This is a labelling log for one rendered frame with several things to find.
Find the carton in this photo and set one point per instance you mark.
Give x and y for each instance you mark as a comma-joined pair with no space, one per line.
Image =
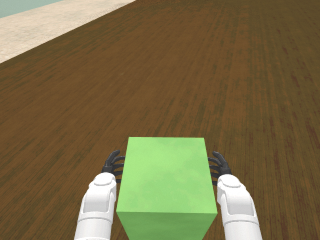
166,190

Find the right robot forearm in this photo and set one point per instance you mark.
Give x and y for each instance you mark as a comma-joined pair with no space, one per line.
238,211

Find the left robot hand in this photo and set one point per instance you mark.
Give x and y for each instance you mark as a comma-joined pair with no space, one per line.
109,165

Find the left robot forearm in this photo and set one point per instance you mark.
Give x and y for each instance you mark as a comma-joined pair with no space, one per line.
97,209

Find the right robot hand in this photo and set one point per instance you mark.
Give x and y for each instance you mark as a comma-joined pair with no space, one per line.
222,168

